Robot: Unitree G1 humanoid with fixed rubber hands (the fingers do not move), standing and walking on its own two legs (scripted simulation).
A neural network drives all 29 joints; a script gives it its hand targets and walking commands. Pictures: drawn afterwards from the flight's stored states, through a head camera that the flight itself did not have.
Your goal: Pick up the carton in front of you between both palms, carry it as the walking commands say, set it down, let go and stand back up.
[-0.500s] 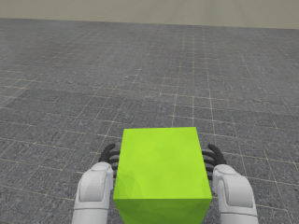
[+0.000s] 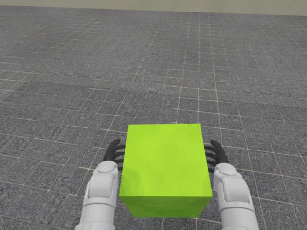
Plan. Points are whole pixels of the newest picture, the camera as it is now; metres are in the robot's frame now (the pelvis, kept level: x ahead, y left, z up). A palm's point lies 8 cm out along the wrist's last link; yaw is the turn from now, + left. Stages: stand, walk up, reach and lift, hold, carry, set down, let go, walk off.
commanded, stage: carry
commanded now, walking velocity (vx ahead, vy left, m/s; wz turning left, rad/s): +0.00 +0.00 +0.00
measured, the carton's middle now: (164, 173) +0.33 +0.00 -0.05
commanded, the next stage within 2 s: hold in 0.34 s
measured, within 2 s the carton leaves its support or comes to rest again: neither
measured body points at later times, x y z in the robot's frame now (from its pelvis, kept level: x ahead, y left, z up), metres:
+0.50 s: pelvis +0.00 +0.00 +0.01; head -0.02 -0.01 +0.46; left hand +0.29 +0.17 +0.03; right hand +0.30 -0.13 +0.03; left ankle -0.04 +0.09 -0.73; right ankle +0.09 -0.13 -0.73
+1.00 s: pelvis +0.01 -0.05 +0.01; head -0.03 -0.08 +0.46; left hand +0.27 +0.15 +0.05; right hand +0.33 -0.14 +0.04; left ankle -0.04 +0.09 -0.73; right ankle +0.09 -0.13 -0.73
